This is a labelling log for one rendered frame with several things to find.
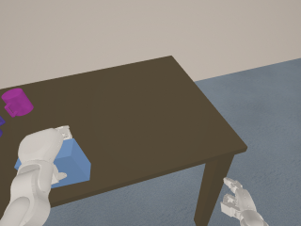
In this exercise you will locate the right robot hand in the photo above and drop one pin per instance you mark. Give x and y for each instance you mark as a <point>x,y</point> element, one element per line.
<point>233,206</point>

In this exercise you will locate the robot right forearm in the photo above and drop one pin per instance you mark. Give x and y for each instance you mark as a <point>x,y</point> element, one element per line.
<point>251,218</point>

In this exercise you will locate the table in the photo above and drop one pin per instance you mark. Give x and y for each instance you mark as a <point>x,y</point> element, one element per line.
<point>134,122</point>

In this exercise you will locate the sponge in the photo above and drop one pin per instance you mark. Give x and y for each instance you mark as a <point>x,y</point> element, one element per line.
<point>70,160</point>

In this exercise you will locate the left robot hand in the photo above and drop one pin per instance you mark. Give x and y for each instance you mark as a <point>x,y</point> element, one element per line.
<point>44,145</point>

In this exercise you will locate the robot left forearm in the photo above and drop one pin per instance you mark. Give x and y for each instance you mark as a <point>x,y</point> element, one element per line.
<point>29,195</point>

